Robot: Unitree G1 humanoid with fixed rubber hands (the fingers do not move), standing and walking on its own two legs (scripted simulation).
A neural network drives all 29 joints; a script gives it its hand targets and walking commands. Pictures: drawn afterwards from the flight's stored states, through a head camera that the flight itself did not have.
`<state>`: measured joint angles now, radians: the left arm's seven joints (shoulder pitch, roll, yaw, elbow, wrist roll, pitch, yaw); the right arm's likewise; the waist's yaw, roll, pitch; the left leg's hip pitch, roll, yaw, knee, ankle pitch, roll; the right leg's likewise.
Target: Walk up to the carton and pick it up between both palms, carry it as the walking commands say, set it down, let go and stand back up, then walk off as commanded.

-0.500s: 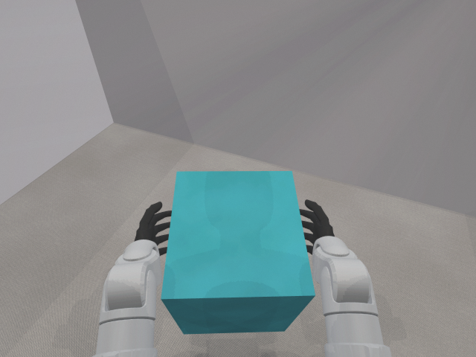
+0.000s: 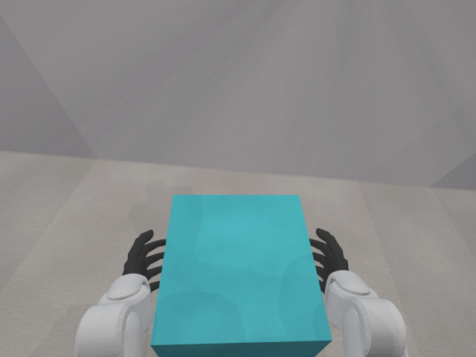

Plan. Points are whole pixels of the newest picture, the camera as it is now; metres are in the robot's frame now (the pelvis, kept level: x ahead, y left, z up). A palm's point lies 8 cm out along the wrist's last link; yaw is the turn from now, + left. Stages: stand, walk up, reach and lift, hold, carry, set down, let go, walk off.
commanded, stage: carry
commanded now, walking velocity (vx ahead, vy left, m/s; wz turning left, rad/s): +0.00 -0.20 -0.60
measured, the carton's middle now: (235, 291) +0.25 +0.01 +0.02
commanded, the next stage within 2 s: none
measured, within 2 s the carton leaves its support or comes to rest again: neither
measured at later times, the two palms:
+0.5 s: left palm (295, 288) +0.23 -0.08 +0.08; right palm out of the picture +0.16 -0.36 +0.08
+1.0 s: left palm out of the picture +0.16 -0.33 +0.08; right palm out of the picture -0.01 -0.57 +0.07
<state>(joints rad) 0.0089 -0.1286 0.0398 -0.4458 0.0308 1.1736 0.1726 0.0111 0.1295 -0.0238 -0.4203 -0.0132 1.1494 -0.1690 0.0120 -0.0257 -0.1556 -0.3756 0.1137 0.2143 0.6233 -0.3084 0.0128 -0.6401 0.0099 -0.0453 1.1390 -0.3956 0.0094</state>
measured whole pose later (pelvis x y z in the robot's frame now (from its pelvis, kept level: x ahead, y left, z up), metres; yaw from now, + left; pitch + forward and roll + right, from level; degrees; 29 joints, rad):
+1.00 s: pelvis -0.12 -0.31 -0.01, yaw -34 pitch +5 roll -1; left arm -0.02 -0.13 0.01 -0.45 0.03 1.14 0.17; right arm -0.01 0.13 -0.06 -0.50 -0.02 1.16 -0.16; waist -0.01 0.06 -0.09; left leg -0.51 0.30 0.11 0.99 -0.58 -0.14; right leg -0.46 -0.02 -0.10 0.65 -0.29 -0.02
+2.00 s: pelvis -0.37 -0.46 +0.00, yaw -66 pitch +4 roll -1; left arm 0.04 -0.13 0.02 -0.52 0.04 1.13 0.16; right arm 0.02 0.13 -0.01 -0.49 -0.02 1.11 -0.15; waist 0.01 -0.06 -0.09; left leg -0.38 0.05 0.18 0.64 -0.32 0.04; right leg -0.50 0.11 -0.05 0.66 -0.28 -0.05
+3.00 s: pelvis -0.68 -0.47 +0.00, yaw -104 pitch +3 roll -3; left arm -0.05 -0.13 0.03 -0.47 0.05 1.15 0.16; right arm -0.03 0.13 -0.04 -0.47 -0.04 1.12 -0.14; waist 0.01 0.02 -0.08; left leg -0.32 0.36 0.29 0.62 -0.28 -0.14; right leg -0.43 -0.07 -0.10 0.66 -0.33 0.04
